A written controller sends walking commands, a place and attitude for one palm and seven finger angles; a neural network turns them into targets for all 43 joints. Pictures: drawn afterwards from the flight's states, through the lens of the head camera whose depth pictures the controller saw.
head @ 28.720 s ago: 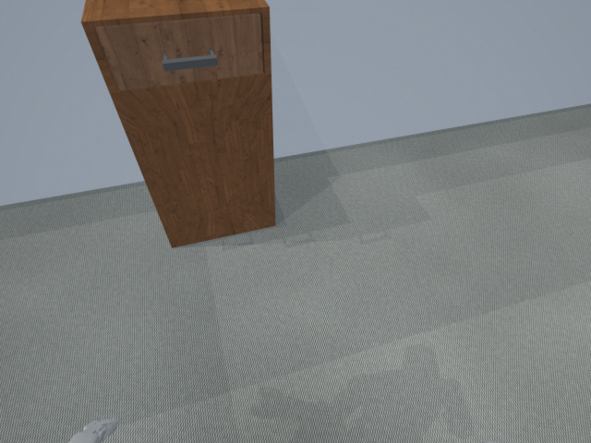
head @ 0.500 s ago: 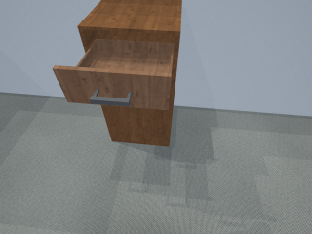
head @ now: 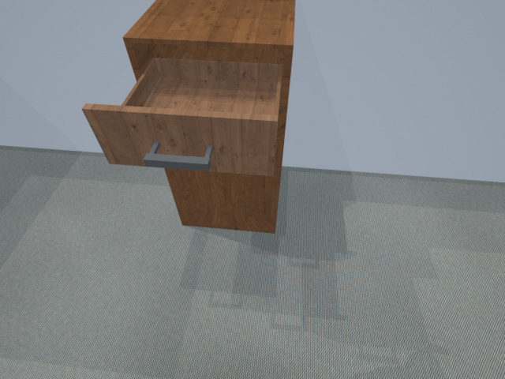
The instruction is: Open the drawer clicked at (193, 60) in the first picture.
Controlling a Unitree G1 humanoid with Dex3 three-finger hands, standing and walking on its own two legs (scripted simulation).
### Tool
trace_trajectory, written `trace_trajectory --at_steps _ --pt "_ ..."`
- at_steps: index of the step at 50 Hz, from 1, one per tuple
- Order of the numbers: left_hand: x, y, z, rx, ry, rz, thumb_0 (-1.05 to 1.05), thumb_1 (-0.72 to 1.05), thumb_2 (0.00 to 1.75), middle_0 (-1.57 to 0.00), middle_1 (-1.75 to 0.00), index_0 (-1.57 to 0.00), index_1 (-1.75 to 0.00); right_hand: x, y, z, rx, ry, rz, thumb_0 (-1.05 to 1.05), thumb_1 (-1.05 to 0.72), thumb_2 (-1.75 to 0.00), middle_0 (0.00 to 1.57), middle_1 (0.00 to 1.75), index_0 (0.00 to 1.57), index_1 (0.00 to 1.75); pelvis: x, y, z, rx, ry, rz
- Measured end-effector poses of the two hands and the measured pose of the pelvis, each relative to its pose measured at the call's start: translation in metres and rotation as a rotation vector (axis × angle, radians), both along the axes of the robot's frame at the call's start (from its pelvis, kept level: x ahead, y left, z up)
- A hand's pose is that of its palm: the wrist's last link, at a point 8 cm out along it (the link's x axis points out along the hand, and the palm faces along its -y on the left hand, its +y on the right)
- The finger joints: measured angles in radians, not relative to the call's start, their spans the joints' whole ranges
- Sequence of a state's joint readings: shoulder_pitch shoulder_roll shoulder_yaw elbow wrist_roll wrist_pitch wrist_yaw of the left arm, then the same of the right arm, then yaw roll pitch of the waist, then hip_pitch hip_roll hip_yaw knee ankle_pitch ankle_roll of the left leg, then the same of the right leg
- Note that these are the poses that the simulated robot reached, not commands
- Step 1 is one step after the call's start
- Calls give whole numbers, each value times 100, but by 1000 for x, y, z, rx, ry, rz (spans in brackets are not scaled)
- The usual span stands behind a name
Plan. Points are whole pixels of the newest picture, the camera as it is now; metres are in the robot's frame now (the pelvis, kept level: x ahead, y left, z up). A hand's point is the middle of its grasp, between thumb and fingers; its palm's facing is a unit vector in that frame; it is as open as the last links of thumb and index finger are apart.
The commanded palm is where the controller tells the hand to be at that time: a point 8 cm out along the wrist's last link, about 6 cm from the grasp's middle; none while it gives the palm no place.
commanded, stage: look to check the result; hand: left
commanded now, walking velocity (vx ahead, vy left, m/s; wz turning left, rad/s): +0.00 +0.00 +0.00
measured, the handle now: (180, 155) +0.54 +0.19 +0.02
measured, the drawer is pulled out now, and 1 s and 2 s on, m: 0.30 0.30 0.30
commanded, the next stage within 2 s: stand and wait in 0.20 s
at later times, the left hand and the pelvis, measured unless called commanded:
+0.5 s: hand out of the picture +0.01 +0.16 -0.17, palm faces +0.06 -0.98 -0.18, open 7.4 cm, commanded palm none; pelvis +0.01 +0.00 +0.00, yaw +0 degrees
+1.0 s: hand out of the picture +0.02 +0.16 -0.17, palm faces +0.06 -0.98 -0.19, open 7.4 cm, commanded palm none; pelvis +0.03 -0.01 +0.00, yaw +0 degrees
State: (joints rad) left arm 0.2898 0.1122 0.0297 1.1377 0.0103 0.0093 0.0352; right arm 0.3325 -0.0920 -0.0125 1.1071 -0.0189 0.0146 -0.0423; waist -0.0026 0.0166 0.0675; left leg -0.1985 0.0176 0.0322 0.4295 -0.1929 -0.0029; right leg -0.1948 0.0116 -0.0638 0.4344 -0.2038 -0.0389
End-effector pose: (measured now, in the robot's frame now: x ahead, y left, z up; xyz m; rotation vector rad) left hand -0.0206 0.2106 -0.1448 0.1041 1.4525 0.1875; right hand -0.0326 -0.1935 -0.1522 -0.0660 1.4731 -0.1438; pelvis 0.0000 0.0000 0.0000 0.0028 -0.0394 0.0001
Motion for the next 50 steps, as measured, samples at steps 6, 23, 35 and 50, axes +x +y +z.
trace_trajectory --at_steps 6,23,35,50 --pt "6 -2 0 -4 -10 -5 0 91 90 -20 -30 -20 -30 11 -2 0 -2 -20 3 0 -91 -90 20 30 20 30 2 -1 0 0 0 -2" --pt "21 -3 0 -1 -18 -11 0 91 90 -20 -30 -20 -30 20 -9 2 -17 -9 6 0 -91 -90 20 30 20 30 12 -3 1 0 5 -2" --pt "30 -3 2 7 -19 -13 0 91 90 -20 -30 -20 -30 28 -12 1 -14 -5 10 0 -91 -90 20 30 20 30 18 -5 2 1 7 -1" --pt "39 -4 2 10 -24 -13 0 92 90 -20 -30 -20 -30 42 -18 2 -25 -20 16 0 -91 -90 20 30 20 30 27 -8 2 1 7 0"
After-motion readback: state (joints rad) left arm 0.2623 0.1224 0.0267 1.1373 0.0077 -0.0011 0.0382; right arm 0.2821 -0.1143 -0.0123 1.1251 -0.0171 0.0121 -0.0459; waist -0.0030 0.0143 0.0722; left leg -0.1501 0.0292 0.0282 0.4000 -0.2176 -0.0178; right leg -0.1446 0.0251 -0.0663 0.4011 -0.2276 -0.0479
